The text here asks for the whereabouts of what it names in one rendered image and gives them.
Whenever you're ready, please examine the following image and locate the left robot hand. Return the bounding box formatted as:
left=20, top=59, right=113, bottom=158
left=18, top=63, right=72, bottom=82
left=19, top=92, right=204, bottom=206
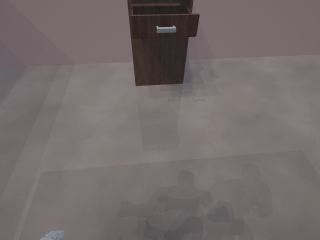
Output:
left=40, top=230, right=65, bottom=240

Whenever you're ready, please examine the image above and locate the cabinet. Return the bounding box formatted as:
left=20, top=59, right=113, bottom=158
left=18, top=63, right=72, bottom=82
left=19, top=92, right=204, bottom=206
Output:
left=127, top=0, right=194, bottom=86

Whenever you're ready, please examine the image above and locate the handle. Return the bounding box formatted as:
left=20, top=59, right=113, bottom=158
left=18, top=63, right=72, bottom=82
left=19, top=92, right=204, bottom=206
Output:
left=156, top=25, right=177, bottom=33

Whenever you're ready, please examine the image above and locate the drawer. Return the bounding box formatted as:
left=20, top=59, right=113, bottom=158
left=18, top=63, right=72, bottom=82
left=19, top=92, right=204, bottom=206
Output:
left=130, top=5, right=200, bottom=39

